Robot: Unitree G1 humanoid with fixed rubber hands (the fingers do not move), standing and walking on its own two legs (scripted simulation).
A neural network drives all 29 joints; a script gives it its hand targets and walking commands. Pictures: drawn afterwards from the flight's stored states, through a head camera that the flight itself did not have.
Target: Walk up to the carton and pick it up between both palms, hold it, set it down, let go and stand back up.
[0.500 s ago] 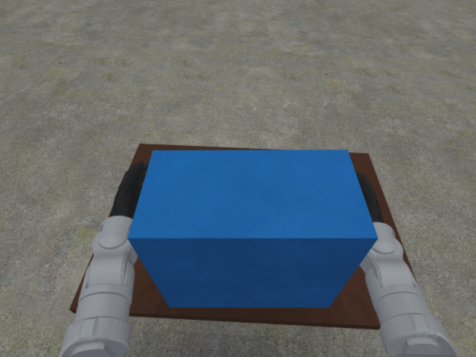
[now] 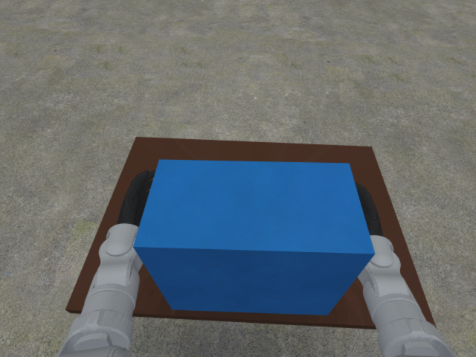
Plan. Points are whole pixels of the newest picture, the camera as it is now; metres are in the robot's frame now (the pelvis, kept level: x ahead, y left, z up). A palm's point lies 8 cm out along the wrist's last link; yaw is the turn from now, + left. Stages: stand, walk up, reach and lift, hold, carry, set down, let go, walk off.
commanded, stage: set down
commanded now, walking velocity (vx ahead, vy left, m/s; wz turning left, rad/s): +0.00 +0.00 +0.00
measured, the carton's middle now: (250, 244) +0.34 -0.02 -0.01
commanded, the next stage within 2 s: none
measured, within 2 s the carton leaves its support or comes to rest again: rests again in 0.66 s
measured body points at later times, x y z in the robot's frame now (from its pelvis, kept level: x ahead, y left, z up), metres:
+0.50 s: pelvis +0.00 +0.00 +0.00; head +0.07 +0.00 +0.44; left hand +0.38 +0.18 +0.00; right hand +0.35 -0.22 -0.01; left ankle -0.02 +0.11 -0.75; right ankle -0.01 -0.12 -0.75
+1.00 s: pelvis +0.00 -0.01 +0.00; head +0.08 -0.01 +0.44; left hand +0.37 +0.18 +0.00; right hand +0.34 -0.23 -0.03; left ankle -0.02 +0.11 -0.75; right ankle -0.01 -0.12 -0.75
